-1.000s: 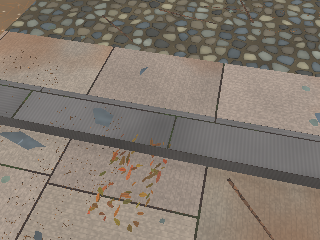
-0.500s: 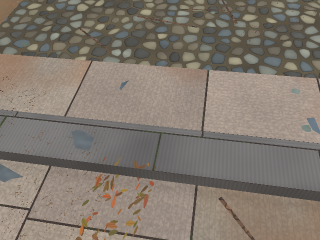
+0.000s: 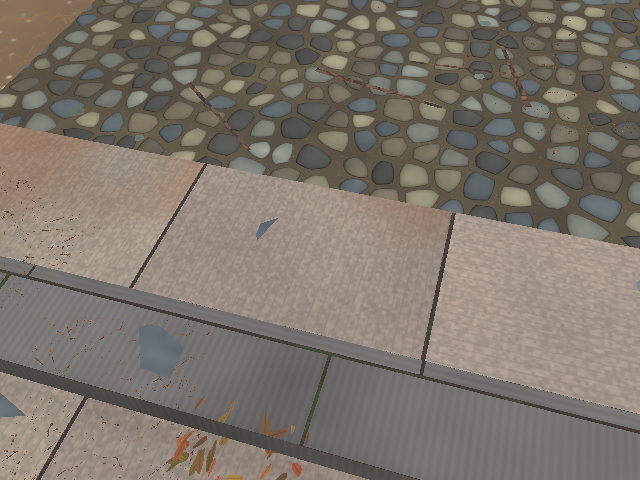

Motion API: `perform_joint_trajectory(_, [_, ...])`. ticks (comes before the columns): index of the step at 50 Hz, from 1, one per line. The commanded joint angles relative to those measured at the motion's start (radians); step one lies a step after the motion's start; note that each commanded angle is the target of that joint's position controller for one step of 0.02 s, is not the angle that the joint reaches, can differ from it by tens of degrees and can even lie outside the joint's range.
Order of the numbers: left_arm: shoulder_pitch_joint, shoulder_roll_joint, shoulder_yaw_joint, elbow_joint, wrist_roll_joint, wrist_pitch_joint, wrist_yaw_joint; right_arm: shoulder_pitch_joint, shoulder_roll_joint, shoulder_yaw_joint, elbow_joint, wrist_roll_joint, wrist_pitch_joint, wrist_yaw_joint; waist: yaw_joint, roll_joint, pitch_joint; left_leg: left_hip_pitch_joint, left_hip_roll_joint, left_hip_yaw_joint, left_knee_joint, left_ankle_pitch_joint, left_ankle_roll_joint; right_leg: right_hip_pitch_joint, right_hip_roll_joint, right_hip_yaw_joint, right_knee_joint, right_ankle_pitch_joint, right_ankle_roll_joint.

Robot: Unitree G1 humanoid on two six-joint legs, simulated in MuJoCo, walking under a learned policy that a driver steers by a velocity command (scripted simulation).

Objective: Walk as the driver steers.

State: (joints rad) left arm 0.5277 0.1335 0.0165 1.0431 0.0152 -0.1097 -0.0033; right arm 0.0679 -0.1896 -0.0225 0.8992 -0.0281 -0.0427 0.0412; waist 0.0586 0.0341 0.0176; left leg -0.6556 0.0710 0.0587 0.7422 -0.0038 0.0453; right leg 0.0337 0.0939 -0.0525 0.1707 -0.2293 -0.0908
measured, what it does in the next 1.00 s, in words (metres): climbs: left foot, then right foot 0.08 m higher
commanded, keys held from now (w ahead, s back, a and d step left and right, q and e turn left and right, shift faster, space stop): w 1.00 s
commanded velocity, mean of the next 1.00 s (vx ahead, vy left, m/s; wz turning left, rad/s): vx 0.50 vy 0.00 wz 0.00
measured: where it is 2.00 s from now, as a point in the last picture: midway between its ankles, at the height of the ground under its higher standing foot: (364, 230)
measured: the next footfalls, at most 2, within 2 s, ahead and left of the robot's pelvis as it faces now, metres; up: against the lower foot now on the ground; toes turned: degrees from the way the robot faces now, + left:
left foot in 0.16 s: +0.26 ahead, +0.10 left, +0.00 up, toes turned +5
right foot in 0.72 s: +0.62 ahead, -0.08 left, +0.08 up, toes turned -6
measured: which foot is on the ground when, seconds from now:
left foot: up 0.00-0.14, down 0.16-0.74, up 0.76-1.00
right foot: down 0.00-0.18, up 0.20-0.70, down 0.72-1.00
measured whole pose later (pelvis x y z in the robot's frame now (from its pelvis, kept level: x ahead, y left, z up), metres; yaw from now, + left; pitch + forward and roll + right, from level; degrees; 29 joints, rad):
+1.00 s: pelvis +0.57 -0.04 +0.07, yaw +2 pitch +1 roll +0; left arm 0.37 0.17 0.03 1.06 0.01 -0.10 -0.03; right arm 0.18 -0.21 -0.05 0.87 0.03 -0.07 0.00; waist 0.02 0.03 -0.02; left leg -0.75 0.08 -0.07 1.36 -0.09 0.14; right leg -0.22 0.07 -0.17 0.44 -0.24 -0.12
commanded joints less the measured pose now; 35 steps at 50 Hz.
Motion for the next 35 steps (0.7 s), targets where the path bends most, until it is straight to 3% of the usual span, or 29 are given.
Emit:
perform_joint_trajectory(1, [0.09,0.132,0.023,-0.007,0.006,-0.008,0.012,-0.159,-0.043,-0.004,-0.093,0.005,-0.02,-0.002,0.01,-0.1,0.1,-0.041,-0.027,0.033,-0.103,-0.001,0.009,0.028,-0.288,0.131,-0.024,0.445,-0.099])
perform_joint_trajectory(3, [0.091,0.138,0.023,0.004,0.012,-0.006,0.018,-0.173,-0.045,-0.006,-0.102,0.006,-0.027,-0.004,0.006,-0.105,0.104,-0.008,-0.042,0.042,-0.15,-0.052,0.031,0.072,-0.301,0.125,0.018,0.548,-0.098])
perform_joint_trajectory(5, [0.058,0.156,0.026,0.007,0.014,-0.006,0.022,-0.117,-0.054,-0.012,-0.09,0.007,-0.036,-0.013,-0.032,-0.116,0.075,0.115,-0.083,0.062,-0.196,-0.121,0.063,0.085,-0.302,0.101,0.115,0.786,-0.082])
perform_joint_trajectory(6, [0.047,0.166,0.028,0.01,0.014,-0.004,0.023,-0.033,-0.069,-0.021,-0.064,0.007,-0.042,-0.021,-0.064,-0.122,0.027,0.222,-0.118,0.075,-0.219,-0.147,0.081,0.09,-0.294,0.093,0.216,0.925,-0.07])
perform_joint_trajectory(7, [0.027,0.174,0.029,0.01,0.01,0.0,0.021,0.118,-0.086,-0.033,-0.013,0.005,-0.051,-0.03,-0.126,-0.108,-0.053,0.402,-0.141,0.085,-0.28,-0.1,0.105,0.061,-0.269,0.069,0.378,0.963,-0.054])
perform_joint_trajectory(8, [0.003,0.169,0.024,-0.005,0.001,-0.002,0.021,0.277,-0.131,-0.051,0.029,-0.015,-0.061,-0.041,-0.193,-0.1,-0.145,0.658,-0.047,-0.009,-0.279,-0.081,0.143,-0.109,-0.242,0.058,0.578,0.767,-0.039])
perform_joint_trajectory(9, [0.066,0.078,0.002,-0.042,-0.031,-0.002,0.013,0.427,-0.248,-0.081,0.043,-0.046,-0.064,-0.049,-0.195,0.087,-0.305,0.997,0.272,-0.416,-0.272,-0.095,0.255,-0.439,-0.13,-0.01,0.959,0.245,0.001])
perform_joint_trajectory(10, [0.094,0.121,0.021,-0.022,-0.029,0.004,0.013,0.413,-0.232,-0.086,0.053,-0.011,-0.044,-0.035,-0.171,0.114,-0.353,1.025,0.37,-0.723,-0.413,-0.134,0.33,-0.624,-0.023,0.047,1.174,-0.284,0.004])
perform_joint_trajectory(11, [-0.012,0.16,0.033,-0.048,-0.004,0.008,0.013,0.297,-0.188,-0.074,0.037,0.014,-0.039,-0.028,-0.129,0.016,-0.177,0.866,0.307,-0.581,-0.462,-0.248,0.282,-0.693,-0.104,0.101,1.173,-0.182,-0.01])
perform_joint_trajectory(12, [-0.091,0.142,0.031,-0.07,0.004,0.004,0.005,0.206,-0.129,-0.058,0.02,0.017,-0.044,-0.023,-0.103,-0.006,-0.073,0.708,0.267,-0.468,-0.517,-0.245,0.25,-0.679,-0.14,0.098,1.11,-0.096,-0.012])
perform_joint_trajectory(13, [-0.12,0.126,0.032,-0.073,0.008,0.009,0.002,0.178,-0.088,-0.047,0.023,0.013,-0.05,-0.023,-0.075,-0.018,-0.007,0.597,0.22,-0.381,-0.557,-0.191,0.214,-0.639,-0.167,0.092,1.057,-0.063,-0.009])
perform_joint_trajectory(14, [-0.117,0.116,0.033,-0.074,0.023,0.023,-0.003,0.186,-0.057,-0.037,0.039,0.014,-0.054,-0.028,-0.046,-0.005,0.019,0.521,0.179,-0.31,-0.58,-0.141,0.186,-0.593,-0.184,0.09,1.016,-0.049,0.001])
perform_joint_trajectory(15, [-0.09,0.09,0.029,-0.062,0.029,0.036,-0.011,0.205,-0.048,-0.033,0.052,0.012,-0.059,-0.031,-0.031,0.008,0.016,0.488,0.155,-0.262,-0.59,-0.083,0.177,-0.556,-0.183,0.075,1.009,-0.04,0.009])
perform_joint_trajectory(17, [-0.099,0.076,0.03,-0.067,0.031,0.048,-0.021,0.267,-0.066,-0.034,0.083,0.016,-0.073,-0.034,-0.018,0.006,0.011,0.489,0.138,-0.206,-0.592,0.05,0.18,-0.578,-0.183,0.05,1.01,-0.017,0.022])
perform_joint_trajectory(20, [-0.2,0.077,0.032,-0.098,0.031,0.063,-0.024,0.36,-0.081,-0.034,0.117,0.013,-0.074,-0.033,-0.034,0.036,0.028,0.531,0.126,-0.169,-0.6,0.074,0.189,-0.725,-0.198,0.01,1.068,0.044,0.039])
perform_joint_trajectory(24, [-0.387,0.094,0.04,-0.165,0.029,0.072,-0.013,0.488,-0.08,-0.025,0.151,0.007,-0.072,-0.042,-0.071,0.001,0.077,0.679,0.162,-0.231,-0.599,-0.003,0.23,-1.076,-0.231,0.01,1.288,0.003,0.052])
perform_joint_trajectory(26, [-0.477,0.079,0.03,-0.219,0.04,0.077,-0.013,0.515,-0.073,-0.018,0.163,0.001,-0.069,-0.047,-0.069,-0.015,0.101,0.7,0.158,-0.223,-0.6,-0.055,0.218,-1.185,-0.241,0.005,1.343,-0.049,0.052])
perform_joint_trajectory(29, [-0.601,0.065,0.011,-0.303,0.034,0.078,-0.013,0.55,-0.071,-0.01,0.175,-0.007,-0.07,-0.064,-0.084,0.001,0.139,0.731,0.154,-0.206,-0.627,0.0,0.197,-1.28,-0.235,-0.025,1.335,-0.106,0.04])
perform_joint_trajectory(30, [-0.608,0.059,-0.002,-0.318,0.031,0.08,-0.022,0.516,-0.071,-0.009,0.156,0.0,-0.065,-0.068,-0.07,-0.031,0.132,0.672,0.146,-0.149,-0.659,0.034,0.18,-1.161,-0.245,-0.037,1.16,-0.081,0.031])
perform_joint_trajectory(32, [-0.652,0.029,-0.022,-0.341,0.012,0.088,-0.029,0.517,-0.064,-0.004,0.16,0.008,-0.058,-0.069,-0.088,0.008,0.14,0.592,0.12,-0.093,-0.724,0.209,0.165,-0.9,-0.193,-0.096,0.904,-0.05,0.006])
perform_joint_trajectory(33, [-0.589,0.015,-0.024,-0.324,0.009,0.09,-0.028,0.506,-0.087,-0.002,0.16,0.007,-0.056,-0.062,-0.062,0.056,0.096,0.604,0.124,-0.038,-0.666,0.535,0.163,-0.765,-0.134,-0.159,0.886,-0.118,-0.023])
perform_joint_trajectory(34, [-0.52,0.032,-0.017,-0.308,0.008,0.088,-0.018,0.515,-0.113,-0.006,0.167,0.013,-0.059,-0.057,-0.033,0.091,0.044,0.646,0.139,-0.009,-0.557,0.917,0.155,-0.664,-0.079,-0.197,0.881,-0.141,-0.052])
perform_joint_trajectory(35, [-0.409,0.061,-0.003,-0.282,-0.001,0.081,-0.005,0.52,-0.133,-0.01,0.17,0.013,-0.056,-0.057,0.019,0.111,-0.034,0.703,0.158,-0.003,-0.399,1.151,0.138,-0.562,-0.028,-0.197,0.841,-0.167,-0.077])
Keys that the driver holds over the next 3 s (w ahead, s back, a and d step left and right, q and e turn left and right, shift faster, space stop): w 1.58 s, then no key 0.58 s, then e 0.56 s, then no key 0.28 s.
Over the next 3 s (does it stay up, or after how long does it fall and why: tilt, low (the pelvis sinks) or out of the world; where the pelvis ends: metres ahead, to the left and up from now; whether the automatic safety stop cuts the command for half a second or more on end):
stays up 1.15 0.01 0.07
